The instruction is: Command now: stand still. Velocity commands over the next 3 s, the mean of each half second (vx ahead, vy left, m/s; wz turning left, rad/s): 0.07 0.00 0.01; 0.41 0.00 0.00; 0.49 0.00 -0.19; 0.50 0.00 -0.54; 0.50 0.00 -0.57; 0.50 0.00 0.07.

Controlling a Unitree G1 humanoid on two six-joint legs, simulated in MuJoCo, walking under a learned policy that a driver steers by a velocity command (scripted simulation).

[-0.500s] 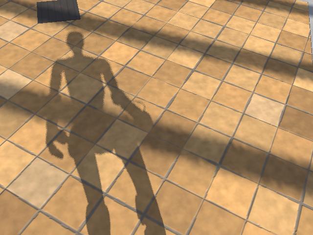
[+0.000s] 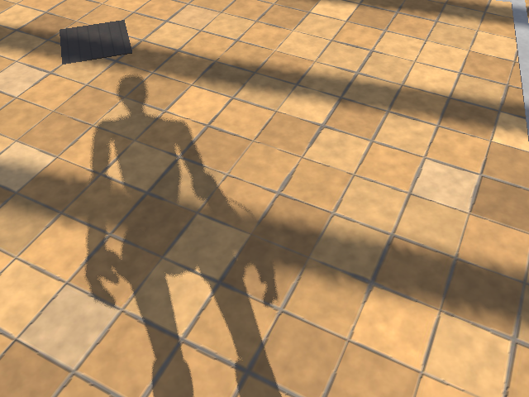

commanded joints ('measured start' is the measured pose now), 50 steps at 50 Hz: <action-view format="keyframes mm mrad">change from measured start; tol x32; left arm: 1 33 97 14 -2 0 -7 5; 50 -64 84 44 -106 -1 -72 -29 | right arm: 1 16 -79 -9 -7 0 -9 -5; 50 298 -96 -26 56 -10 -115 2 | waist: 1 5 3 10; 50 93 108 -42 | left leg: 1 -37 102 -96 -72 81 20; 24 -347 46 58 373 -236 50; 28 35 6 119 92 -118 70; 32 221 429 -612 -287 -613 222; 50 189 235 18 92 956 115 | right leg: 1 -10 -94 94 -73 89 -32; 15 -30 -87 94 -74 94 -36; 22 -39 -231 395 -215 -649 -198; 28 -285 -173 240 -162 -429 -170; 33 -675 -42 20 676 -196 -98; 50 -120 75 -142 160 95 -140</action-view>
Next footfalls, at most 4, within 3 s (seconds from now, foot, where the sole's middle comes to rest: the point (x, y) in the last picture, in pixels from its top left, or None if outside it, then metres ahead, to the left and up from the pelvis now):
1.04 right None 0.43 -0.06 -0.78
1.56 left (241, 315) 0.75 0.10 -0.78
2.10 right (337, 262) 0.93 -0.19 -0.78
2.66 left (355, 181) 1.27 -0.28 -0.78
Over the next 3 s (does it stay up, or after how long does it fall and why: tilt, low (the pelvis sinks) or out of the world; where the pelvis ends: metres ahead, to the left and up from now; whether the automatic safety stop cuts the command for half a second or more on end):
stays up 1.22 -0.34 0.00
